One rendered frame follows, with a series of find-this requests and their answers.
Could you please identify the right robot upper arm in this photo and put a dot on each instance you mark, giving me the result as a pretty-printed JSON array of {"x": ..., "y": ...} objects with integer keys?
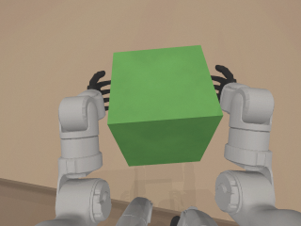
[{"x": 248, "y": 197}]

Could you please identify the right robot shin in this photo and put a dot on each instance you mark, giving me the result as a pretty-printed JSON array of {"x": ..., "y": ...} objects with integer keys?
[{"x": 191, "y": 207}]

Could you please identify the left robot forearm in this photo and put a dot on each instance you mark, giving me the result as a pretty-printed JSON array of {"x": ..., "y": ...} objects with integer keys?
[{"x": 78, "y": 120}]

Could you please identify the right robot forearm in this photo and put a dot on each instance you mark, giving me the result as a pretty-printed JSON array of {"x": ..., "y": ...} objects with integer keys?
[{"x": 251, "y": 114}]

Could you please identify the robot right foot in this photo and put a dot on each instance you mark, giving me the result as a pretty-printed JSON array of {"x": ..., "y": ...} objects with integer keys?
[{"x": 174, "y": 221}]

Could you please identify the left robot upper arm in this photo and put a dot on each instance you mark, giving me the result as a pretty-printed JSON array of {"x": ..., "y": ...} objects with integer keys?
[{"x": 81, "y": 202}]

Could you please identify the robot left hand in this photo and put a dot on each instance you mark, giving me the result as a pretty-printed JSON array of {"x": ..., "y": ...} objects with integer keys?
[{"x": 94, "y": 85}]

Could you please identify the robot right hand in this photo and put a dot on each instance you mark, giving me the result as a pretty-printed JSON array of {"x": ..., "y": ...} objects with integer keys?
[{"x": 223, "y": 81}]

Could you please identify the carton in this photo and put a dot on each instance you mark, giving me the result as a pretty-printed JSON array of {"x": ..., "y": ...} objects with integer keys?
[{"x": 163, "y": 107}]

